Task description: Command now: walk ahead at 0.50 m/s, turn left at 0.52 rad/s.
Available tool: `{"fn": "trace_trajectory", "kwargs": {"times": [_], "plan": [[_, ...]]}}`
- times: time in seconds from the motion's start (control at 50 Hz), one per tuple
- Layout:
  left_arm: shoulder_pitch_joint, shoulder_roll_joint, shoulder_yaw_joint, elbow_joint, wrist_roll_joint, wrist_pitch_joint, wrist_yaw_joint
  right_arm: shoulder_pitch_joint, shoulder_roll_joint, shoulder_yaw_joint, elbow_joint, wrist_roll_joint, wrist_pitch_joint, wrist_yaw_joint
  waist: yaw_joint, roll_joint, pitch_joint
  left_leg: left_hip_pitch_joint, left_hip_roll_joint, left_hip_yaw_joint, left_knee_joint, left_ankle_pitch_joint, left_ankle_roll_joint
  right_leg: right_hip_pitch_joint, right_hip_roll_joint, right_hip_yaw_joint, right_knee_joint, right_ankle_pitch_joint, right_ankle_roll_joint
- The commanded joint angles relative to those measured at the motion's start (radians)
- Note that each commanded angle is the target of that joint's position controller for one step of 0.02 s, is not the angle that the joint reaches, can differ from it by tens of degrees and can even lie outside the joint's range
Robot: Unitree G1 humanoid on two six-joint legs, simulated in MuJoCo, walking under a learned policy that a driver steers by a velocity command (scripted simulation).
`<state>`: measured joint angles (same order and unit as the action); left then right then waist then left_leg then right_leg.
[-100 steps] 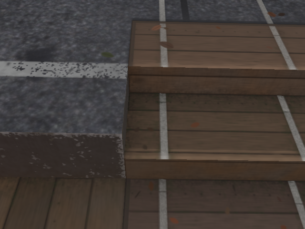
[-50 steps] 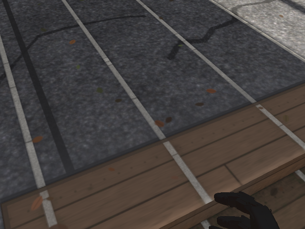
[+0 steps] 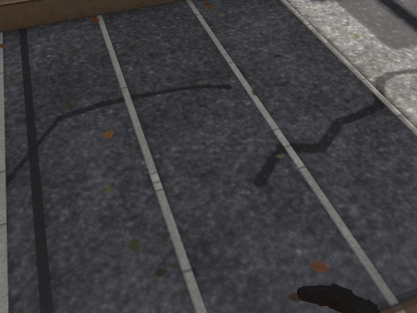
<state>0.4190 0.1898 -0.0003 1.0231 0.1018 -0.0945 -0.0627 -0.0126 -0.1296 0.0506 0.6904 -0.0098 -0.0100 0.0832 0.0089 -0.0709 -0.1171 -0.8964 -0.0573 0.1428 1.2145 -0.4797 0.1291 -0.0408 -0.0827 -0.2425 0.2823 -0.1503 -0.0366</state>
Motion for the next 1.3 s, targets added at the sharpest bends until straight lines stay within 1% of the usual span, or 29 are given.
{"fn": "trace_trajectory", "kwargs": {"times": [0.02, 0.04, 0.06, 0.08, 0.1, 0.14, 0.22, 0.28, 0.32, 0.36, 0.38, 0.4, 0.42, 0.44, 0.48, 0.52, 0.58, 0.62, 0.7, 0.72, 0.74, 0.76, 0.78, 0.82, 0.86, 0.92, 0.96, 1.0, 1.3], "plan": [[0.008, 0.185, 0.047, -0.156, 0.084, -0.011, -0.027, 0.627, -0.213, -0.082, 0.138, 0.017, -0.014, -0.079, -0.208, 0.144, -0.348, 0.886, 0.03, -0.535, -0.335, 0.286, 0.246, -0.41, -0.165, 0.175, 0.783, 1.182, 0.022], [-0.097, 0.147, 0.038, -0.161, 0.031, 0.007, -0.069, 0.758, -0.281, -0.105, 0.22, -0.04, -0.024, -0.078, -0.266, 0.354, -0.234, 0.949, 0.18, -0.928, -0.666, 0.193, 0.358, -0.796, 0.128, 0.234, 1.284, -0.099, 0.046], [-0.141, 0.091, 0.032, -0.176, -0.036, 0.018, -0.068, 0.702, -0.268, -0.116, 0.249, -0.081, -0.05, -0.067, -0.242, 0.17, -0.062, 0.758, 0.19, -0.942, -0.726, -0.16, 0.224, -0.946, 0.129, 0.457, 1.548, 0.004, -0.048], [-0.172, 0.052, 0.014, -0.207, -0.035, 0.011, -0.039, 0.537, -0.196, -0.096, 0.266, -0.072, -0.071, -0.049, -0.137, 0.148, 0.083, 0.591, 0.177, -0.861, -0.723, -0.249, 0.19, -1.013, 0.119, 0.46, 1.61, 0.007, -0.079], [-0.209, 0.024, -0.003, -0.249, -0.006, 0.013, -0.016, 0.408, -0.12, -0.075, 0.284, -0.055, -0.087, -0.033, -0.057, 0.103, 0.109, 0.499, 0.143, -0.766, -0.729, -0.217, 0.192, -1.019, 0.118, 0.454, 1.55, -0.033, -0.108], [-0.239, 0.029, -0.014, -0.293, 0.005, 0.027, 0.012, 0.254, -0.029, -0.045, 0.292, -0.031, -0.098, -0.02, 0.057, 0.058, 0.086, 0.369, 0.091, -0.621, -0.738, 0.007, 0.156, -0.979, 0.079, 0.395, 1.511, -0.1, -0.121], [-0.318, 0.115, 0.012, -0.331, -0.041, -0.003, 0.055, 0.137, -0.147, -0.067, 0.192, -0.036, -0.16, -0.051, 0.055, 0.093, 0.016, 0.229, 0.033, -0.442, -0.837, 0.272, 0.099, -0.609, 0.018, 0.268, 1.09, -0.117, 0.032], [-0.383, 0.068, -0.003, -0.349, -0.055, 0.006, 0.042, 0.238, -0.257, -0.113, 0.192, 0.013, -0.172, -0.043, 0.002, 0.121, 0.063, 0.226, 0.041, -0.413, -0.842, 0.308, 0.079, -0.328, 0.013, 0.229, 0.568, -0.166, 0.145], [-0.408, 0.066, -0.005, -0.335, -0.075, 0.007, 0.037, 0.354, -0.26, -0.133, 0.212, -0.001, -0.153, -0.021, -0.046, 0.135, 0.067, 0.456, 0.124, -0.516, -0.768, 0.348, 0.108, -0.376, 0.039, 0.209, 0.375, 0.0, 0.136], [-0.341, 0.152, 0.039, -0.324, -0.083, -0.025, 0.061, 0.361, -0.217, -0.13, 0.197, -0.015, -0.148, -0.011, -0.003, 0.141, 0.007, 0.519, 0.13, -0.568, -0.634, 0.506, 0.065, -0.215, 0.051, 0.208, 0.316, 0.051, 0.052], [-0.17, 0.218, 0.062, -0.289, -0.084, -0.05, 0.079, 0.352, -0.14, -0.111, 0.17, -0.019, -0.156, -0.013, 0.061, 0.019, -0.144, 0.433, 0.024, -0.489, -0.369, 0.525, -0.025, 0.064, -0.081, 0.345, 0.324, 0.225, -0.099], [-0.033, 0.315, 0.07, -0.283, -0.084, -0.059, 0.079, 0.487, -0.005, -0.077, 0.12, -0.026, -0.167, -0.021, 0.022, -0.338, -0.402, 0.119, -0.162, -0.328, -0.064, -0.052, -0.127, 0.491, -0.38, 0.833, 0.199, 0.593, -0.442], [0.018, 0.301, 0.086, -0.241, -0.057, -0.048, 0.078, 0.365, -0.121, -0.112, 0.116, -0.012, -0.156, -0.025, 0.085, -0.249, -0.227, -0.106, -0.106, -0.308, 0.162, -0.124, -0.134, 0.42, -0.419, 1.032, 0.057, 0.506, -0.435], [-0.056, 0.278, 0.088, -0.233, -0.06, -0.044, 0.077, 0.296, -0.155, -0.124, 0.111, -0.007, -0.14, -0.042, 0.061, -0.101, -0.075, -0.156, -0.051, -0.305, 0.299, 0.016, -0.126, 0.242, -0.389, 0.883, 0.072, 0.438, -0.352], [-0.212, 0.09, 0.04, -0.253, -0.067, -0.031, 0.081, 0.279, -0.143, -0.122, 0.131, -0.032, -0.116, -0.066, -0.019, -0.022, -0.05, 0.031, 0.079, -0.261, 0.2, 0.176, -0.11, -0.032, -0.275, 0.546, 0.03, 0.493, -0.24], [-0.283, 0.024, 0.026, -0.267, -0.071, -0.026, 0.092, 0.212, -0.1, -0.115, 0.121, -0.062, -0.106, -0.041, -0.063, 0.0, -0.043, 0.16, 0.123, -0.205, 0.054, 0.116, -0.149, -0.12, -0.191, 0.392, -0.016, 0.585, -0.195], [-0.309, 0.109, 0.059, -0.268, -0.069, -0.035, 0.082, 0.192, -0.082, -0.111, 0.136, -0.013, -0.099, 0.004, -0.068, 0.04, -0.041, 0.352, 0.117, -0.112, -0.264, 0.293, -0.2, -0.223, -0.076, 0.188, -0.02, 0.68, -0.154], [-0.315, 0.164, 0.078, -0.25, -0.092, -0.045, 0.06, 0.139, -0.092, -0.108, 0.127, -0.011, -0.098, 0.014, -0.074, 0.008, -0.021, 0.463, 0.104, -0.087, -0.442, 0.366, -0.211, -0.261, -0.074, 0.172, -0.004, 0.755, -0.152], [-0.356, 0.152, 0.084, -0.221, -0.109, -0.053, 0.014, 0.15, -0.176, -0.128, 0.136, 0.001, -0.113, -0.027, -0.107, 0.021, -0.035, 0.555, 0.131, -0.135, -0.717, 0.571, -0.144, -0.165, -0.158, 0.243, 0.117, 0.691, -0.141], [-0.313, 0.108, 0.07, -0.203, -0.118, -0.047, 0.003, 0.124, -0.193, -0.135, 0.131, 0.013, -0.125, -0.039, -0.092, 0.052, -0.059, 0.636, 0.138, -0.143, -0.774, 0.761, -0.093, -0.166, -0.108, 0.23, 0.163, 0.618, -0.085], [-0.18, 0.099, 0.077, -0.196, -0.126, -0.037, 0.009, 0.054, -0.272, -0.15, 0.098, 0.033, -0.138, -0.051, 0.01, 0.117, -0.149, 0.738, 0.194, -0.185, -0.746, 1.108, 0.017, -0.127, -0.009, 0.151, 0.205, 0.437, -0.001], [-0.016, 0.069, 0.066, -0.162, -0.127, -0.033, 0.025, -0.023, -0.237, -0.124, 0.066, 0.047, -0.138, -0.038, 0.103, 0.159, -0.249, 0.854, 0.274, -0.267, -0.69, 1.196, 0.108, -0.14, 0.01, 0.15, 0.209, 0.205, 0.06], [-0.037, 0.101, 0.073, -0.165, -0.119, -0.031, 0.036, -0.023, -0.193, -0.115, 0.07, 0.036, -0.124, -0.028, 0.086, 0.151, -0.192, 0.805, 0.277, -0.275, -0.679, 1.087, 0.092, -0.148, 0.026, 0.134, 0.212, 0.125, 0.076], [-0.173, 0.143, 0.093, -0.209, -0.108, -0.02, 0.033, 0.007, -0.213, -0.132, 0.083, 0.026, -0.097, -0.017, 0.032, 0.131, -0.08, 0.711, 0.215, -0.239, -0.684, 0.762, -0.008, -0.205, 0.033, 0.126, 0.202, 0.071, 0.047], [-0.225, 0.117, 0.089, -0.224, -0.111, -0.019, 0.017, 0.015, -0.219, -0.142, 0.091, 0.024, -0.081, -0.019, 0.012, 0.112, -0.03, 0.681, 0.177, -0.214, -0.692, 0.561, -0.053, -0.241, 0.025, 0.132, 0.157, -0.02, 0.025], [-0.259, 0.106, 0.093, -0.235, -0.108, -0.029, 0.012, -0.001, -0.215, -0.146, 0.095, 0.021, -0.082, -0.031, 0.008, 0.102, -0.024, 0.662, 0.151, -0.198, -0.672, 0.564, -0.049, -0.216, 0.019, 0.135, 0.171, 0.069, 0.014], [-0.181, 0.093, 0.082, -0.195, -0.08, 0.04, 0.075, 0.01, -0.13, -0.116, 0.083, -0.004, -0.03, -0.083, 0.022, 0.105, -0.034, 0.695, 0.179, -0.232, -0.635, 0.792, 0.001, -0.19, -0.012, 0.167, 0.216, 0.127, 0.007], [-0.195, 0.092, 0.079, -0.198, -0.084, 0.062, 0.091, 0.019, -0.153, -0.121, 0.094, 0.003, -0.013, -0.095, 0.022, 0.106, -0.035, 0.702, 0.169, -0.219, -0.632, 0.756, -0.005, -0.183, -0.005, 0.167, 0.214, 0.073, 0.009], [-0.154, 0.065, 0.068, -0.08, -0.088, 0.079, 0.111, 0.049, -0.15, -0.134, 0.216, 0.008, 0.013, -0.13, 0.005, 0.068, 0.129, 0.714, 0.13, -0.17, -0.708, 0.428, -0.068, -0.291, -0.017, 0.184, 0.107, -0.22, -0.003]]}}
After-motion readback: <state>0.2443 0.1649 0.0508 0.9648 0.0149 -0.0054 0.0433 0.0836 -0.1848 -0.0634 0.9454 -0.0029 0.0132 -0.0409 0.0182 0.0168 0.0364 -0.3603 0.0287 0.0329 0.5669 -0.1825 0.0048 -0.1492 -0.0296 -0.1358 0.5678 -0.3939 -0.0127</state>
